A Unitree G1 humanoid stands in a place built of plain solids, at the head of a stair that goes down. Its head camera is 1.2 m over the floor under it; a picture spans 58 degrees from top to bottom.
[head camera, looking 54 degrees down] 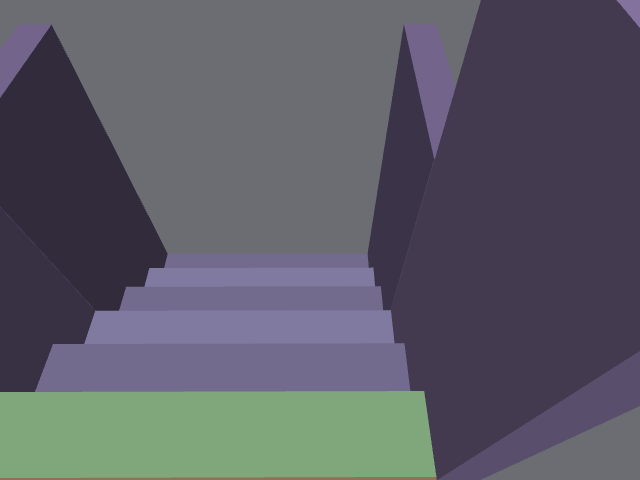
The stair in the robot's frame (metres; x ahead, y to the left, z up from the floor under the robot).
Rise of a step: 0.18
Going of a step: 0.22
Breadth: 1.20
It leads straight ahead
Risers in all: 6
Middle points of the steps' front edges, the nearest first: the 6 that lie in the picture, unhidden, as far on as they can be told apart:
0.36 0.31 0.00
0.58 0.31 -0.18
0.79 0.31 -0.37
1.01 0.31 -0.55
1.22 0.31 -0.73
1.44 0.31 -0.92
